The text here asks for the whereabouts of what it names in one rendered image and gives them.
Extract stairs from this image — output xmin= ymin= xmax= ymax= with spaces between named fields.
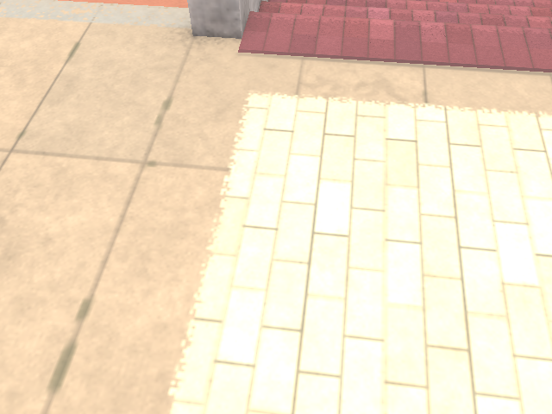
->
xmin=259 ymin=0 xmax=552 ymax=28

